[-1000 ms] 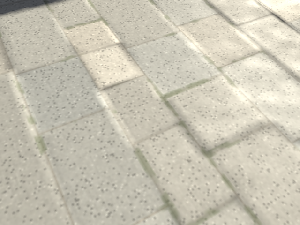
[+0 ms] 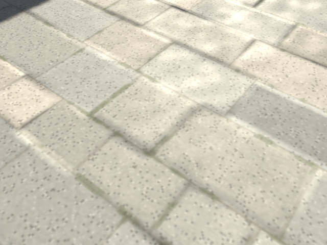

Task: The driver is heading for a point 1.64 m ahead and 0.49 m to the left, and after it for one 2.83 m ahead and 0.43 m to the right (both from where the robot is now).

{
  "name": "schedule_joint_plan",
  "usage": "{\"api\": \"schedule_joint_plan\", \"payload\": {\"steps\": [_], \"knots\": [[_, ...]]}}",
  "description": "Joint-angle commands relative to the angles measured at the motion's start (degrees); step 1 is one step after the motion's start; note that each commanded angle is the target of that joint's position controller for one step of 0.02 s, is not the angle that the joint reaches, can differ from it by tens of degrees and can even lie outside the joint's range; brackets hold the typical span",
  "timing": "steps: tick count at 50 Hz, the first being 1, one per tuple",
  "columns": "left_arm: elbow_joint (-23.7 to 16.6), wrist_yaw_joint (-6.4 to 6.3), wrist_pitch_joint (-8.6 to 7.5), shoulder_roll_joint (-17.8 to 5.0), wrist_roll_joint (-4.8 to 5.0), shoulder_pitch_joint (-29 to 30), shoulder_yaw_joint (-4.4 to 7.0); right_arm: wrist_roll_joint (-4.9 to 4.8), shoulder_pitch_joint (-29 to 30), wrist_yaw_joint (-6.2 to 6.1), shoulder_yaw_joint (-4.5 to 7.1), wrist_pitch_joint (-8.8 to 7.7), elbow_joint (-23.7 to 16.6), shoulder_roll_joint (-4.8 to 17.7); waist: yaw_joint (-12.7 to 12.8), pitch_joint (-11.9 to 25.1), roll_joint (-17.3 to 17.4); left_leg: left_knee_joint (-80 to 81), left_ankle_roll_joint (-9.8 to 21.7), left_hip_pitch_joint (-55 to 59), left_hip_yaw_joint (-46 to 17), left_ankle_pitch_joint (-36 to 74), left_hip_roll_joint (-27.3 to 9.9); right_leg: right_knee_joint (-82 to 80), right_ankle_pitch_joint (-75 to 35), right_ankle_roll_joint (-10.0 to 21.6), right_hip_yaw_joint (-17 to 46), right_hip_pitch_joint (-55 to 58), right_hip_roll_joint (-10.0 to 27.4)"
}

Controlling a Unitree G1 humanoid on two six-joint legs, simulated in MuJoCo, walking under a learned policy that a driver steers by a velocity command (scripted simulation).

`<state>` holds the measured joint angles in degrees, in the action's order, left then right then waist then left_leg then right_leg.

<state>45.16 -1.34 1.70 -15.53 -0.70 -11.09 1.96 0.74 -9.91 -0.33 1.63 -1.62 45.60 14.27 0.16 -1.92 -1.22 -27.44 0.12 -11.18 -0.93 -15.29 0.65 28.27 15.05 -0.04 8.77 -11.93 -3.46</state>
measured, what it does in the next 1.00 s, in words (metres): walks ahead: right foot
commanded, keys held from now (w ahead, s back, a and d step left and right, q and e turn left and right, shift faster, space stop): no key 0.56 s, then w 0.44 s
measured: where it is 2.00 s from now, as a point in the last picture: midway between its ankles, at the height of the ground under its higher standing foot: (174, 215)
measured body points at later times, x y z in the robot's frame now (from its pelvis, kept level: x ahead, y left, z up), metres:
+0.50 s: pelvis +0.00 +0.01 +0.00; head +0.01 +0.02 +0.45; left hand +0.07 +0.28 -0.14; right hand +0.09 -0.25 -0.13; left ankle -0.01 +0.12 -0.74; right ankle +0.00 -0.12 -0.74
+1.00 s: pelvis +0.09 -0.04 +0.01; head +0.10 -0.06 +0.46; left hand +0.10 +0.23 -0.12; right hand +0.17 -0.32 -0.13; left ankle +0.06 +0.10 -0.66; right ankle +0.06 -0.13 -0.74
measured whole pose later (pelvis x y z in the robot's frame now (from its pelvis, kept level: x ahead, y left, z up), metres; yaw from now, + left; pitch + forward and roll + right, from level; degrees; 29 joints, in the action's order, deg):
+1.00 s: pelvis +0.09 -0.04 +0.01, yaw +0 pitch +0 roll +1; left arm 59.5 1.3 -6.1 -14.0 0.5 -19.0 2.0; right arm -1.9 -15.5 0.1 1.6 -4.3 52.2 18.1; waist 1.1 0.5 2.7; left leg -59.6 3.7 -24.7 -1.3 -19.1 -1.7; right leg 22.4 15.2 2.7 -0.7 -7.6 -1.5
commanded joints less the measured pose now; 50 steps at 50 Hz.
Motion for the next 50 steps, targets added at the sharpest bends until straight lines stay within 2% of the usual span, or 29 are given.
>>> {"api": "schedule_joint_plan", "payload": {"steps": [1,8,28,29,30,31,32,33,34,35,36,38,40,41,42,43,44,45,46,47,49,50], "knots": [[-2.3,-0.23,-0.93,-6.0,0.10,0.7,1.79,-0.14,1.1,-0.57,1.40,-0.58,-3.0,7.6,-0.5,2.3,3.0,5.2,2.3,0.9,-5.1,5.3,-5.2,-3.0,-9.3,0.6,2.4,-0.4,3.3],[1.3,-0.62,-1.34,-6.0,0.20,-0.8,1.90,-0.22,0.8,-0.46,0.67,-0.22,-1.3,7.2,-0.7,1.7,0.5,4.5,2.2,0.9,-4.0,5.4,-3.9,-3.7,-10.8,0.1,2.7,0.3,3.6],[11.0,-1.41,-1.12,-5.2,0.49,-1.4,1.53,-0.48,-2.1,-0.58,-0.50,-0.39,6.2,7.5,-0.4,0.3,1.6,6.5,2.1,0.1,-3.7,5.3,-2.9,-4.9,-11.4,-0.5,1.2,2.5,3.3],[11.8,-1.44,-1.07,-4.6,0.56,-2.2,1.36,-0.47,-3.0,-0.69,-0.56,-0.31,6.9,7.4,-0.4,1.5,2.1,7.4,2.4,0.6,-3.7,-1.1,-2.6,-4.6,-6.4,-0.4,0.0,2.8,2.4],[12.2,-1.49,-1.05,-4.3,0.85,-2.2,1.31,-0.74,-3.2,-0.88,-0.26,-0.11,7.2,8.4,-0.6,0.6,3.5,8.7,3.3,0.2,-4.9,-10.9,-2.7,-2.7,1.6,-0.1,-1.9,0.9,0.8],[12.0,-1.45,-1.28,-4.4,1.20,-1.7,1.35,-1.13,-3.8,-1.11,0.31,0.06,7.3,10.2,-1.1,-1.0,6.2,11.0,5.4,-0.1,-8.6,-21.1,-4.7,1.0,9.7,0.2,-4.3,-3.0,-0.9],[11.1,-1.26,-1.93,-4.4,1.36,0.0,1.26,-1.48,-5.8,-1.30,0.75,0.06,7.7,11.8,-2.1,-2.9,9.1,15.1,8.6,0.5,-15.9,-29.6,-9.7,5.9,12.4,0.3,-5.9,-8.3,-1.1],[9.8,-0.87,-3.01,-4.1,1.53,2.1,1.07,-1.73,-7.2,-1.51,1.36,-0.16,8.1,13.6,-2.6,-5.1,11.3,19.3,12.1,0.1,-23.9,-33.5,-15.9,11.2,11.2,0.4,-7.0,-12.1,0.7],[8.9,-0.41,-4.07,-4.4,1.79,3.9,1.10,-1.58,-7.8,-1.75,1.73,-0.62,8.3,14.1,-3.0,-7.4,10.9,21.4,14.5,-0.9,-28.4,-31.6,-19.5,16.0,10.5,0.6,-6.2,-15.2,3.5],[8.6,0.06,-4.82,-4.8,2.01,4.2,1.29,-1.25,-8.0,-1.76,1.82,-1.15,8.1,13.6,-3.0,-7.7,9.9,21.8,15.3,0.8,-29.4,-27.9,-20.8,20.1,12.5,0.8,-5.4,-18.4,5.2],[8.8,0.54,-5.41,-4.9,2.17,3.5,1.41,-1.38,-7.6,-1.63,1.81,-1.49,7.7,12.9,-2.5,-7.0,8.8,21.5,14.9,3.3,-28.1,-24.3,-20.6,21.4,13.8,1.2,-5.3,-20.6,6.5],[8.9,1.33,-6.45,-4.4,2.38,3.3,1.28,-2.32,-5.7,-1.36,1.93,-1.58,6.6,12.4,-1.6,-5.4,7.6,20.5,12.1,3.9,-20.7,-16.8,-17.1,13.8,11.7,1.7,-7.0,-16.8,7.1],[10.4,1.79,-7.09,-3.2,2.09,0.7,1.22,-2.96,-3.9,-1.16,2.20,-1.13,6.0,13.3,0.4,-2.8,7.6,17.8,10.3,-1.7,-12.4,-10.7,-12.2,3.2,2.7,1.2,-11.0,-3.9,4.4],[12.2,1.90,-7.09,-3.3,2.03,-3.0,1.51,-3.01,-4.0,-1.05,2.18,-0.76,6.0,13.2,2.0,-1.5,7.2,15.1,9.7,-5.5,-10.0,-10.4,-10.6,-0.8,-3.4,0.6,-13.2,3.8,2.4],[14.0,1.81,-6.79,-3.8,2.11,-7.1,1.97,-2.69,-4.6,-0.88,1.76,-0.61,5.9,12.0,3.4,-0.2,6.2,11.8,9.0,-8.9,-8.8,-10.8,-9.2,-1.9,-4.3,0.2,-13.9,10.0,0.9],[15.1,1.56,-6.57,-4.7,2.39,-11.1,2.35,-2.30,-4.3,-0.59,0.85,-0.83,5.6,9.3,5.2,0.6,3.7,5.2,7.3,-13.0,-6.4,-9.6,-7.1,-4.0,-2.2,0.9,-10.2,15.6,3.1],[15.5,0.92,-6.53,-8.5,2.20,-16.8,3.06,-1.13,-3.2,0.11,-0.70,-1.35,4.3,4.4,7.1,2.8,-8.4,-14.5,3.2,-19.6,0.1,-9.8,-2.1,-11.5,6.5,4.8,7.1,20.8,14.9],[16.1,1.79,-7.02,-15.5,1.45,-20.8,4.23,-2.01,-2.5,-0.01,-0.65,-2.55,1.2,3.7,6.8,3.0,-16.9,-28.2,2.4,-30.9,0.0,-18.1,3.1,-19.1,17.7,14.4,30.7,22.9,25.6],[15.0,2.27,-7.97,-11.6,1.01,-15.9,3.02,-3.53,-1.6,-0.13,0.27,-3.35,1.0,8.0,4.9,-1.3,-8.2,-36.8,3.5,-35.7,-4.7,-16.4,-1.5,-20.5,26.0,16.4,32.6,18.7,27.1],[13.2,2.50,-8.66,-8.2,1.10,-11.2,2.00,-4.16,-1.4,0.24,0.73,-3.92,1.1,9.6,3.2,-4.6,-5.9,-38.4,4.7,-37.7,-5.6,-9.7,-4.1,-20.8,23.9,14.0,26.2,16.7,24.2],[11.4,2.86,-8.73,-6.4,1.22,-7.0,1.09,-2.45,-1.7,0.53,1.27,-4.41,2.1,9.8,1.4,-4.8,-4.3,-34.9,4.3,-36.1,-4.0,-0.9,-7.0,-21.1,9.8,10.4,14.9,14.9,19.3],[11.5,2.74,-8.36,-5.3,0.97,-7.4,0.64,-1.93,-1.1,0.96,1.41,-4.41,2.0,9.4,1.3,-4.4,-4.6,-32.8,3.6,-33.8,-3.2,2.4,-7.7,-21.5,3.3,9.2,10.4,13.8,17.3]]}}
Velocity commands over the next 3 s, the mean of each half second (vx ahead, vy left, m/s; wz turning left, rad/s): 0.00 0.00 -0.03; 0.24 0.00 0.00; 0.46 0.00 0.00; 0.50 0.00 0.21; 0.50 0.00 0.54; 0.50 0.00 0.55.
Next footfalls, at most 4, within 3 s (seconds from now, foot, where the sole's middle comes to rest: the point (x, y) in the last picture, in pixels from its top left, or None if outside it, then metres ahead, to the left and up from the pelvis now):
0.88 right None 0.10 -0.13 -0.78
1.34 left None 0.46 0.09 -0.78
1.86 right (199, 188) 0.77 -0.14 -0.78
2.38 left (132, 151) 0.97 0.18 -0.78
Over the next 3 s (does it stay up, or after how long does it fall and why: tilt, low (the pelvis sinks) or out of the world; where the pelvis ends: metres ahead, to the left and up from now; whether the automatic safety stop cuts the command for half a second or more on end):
stays up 1.18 0.17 -0.01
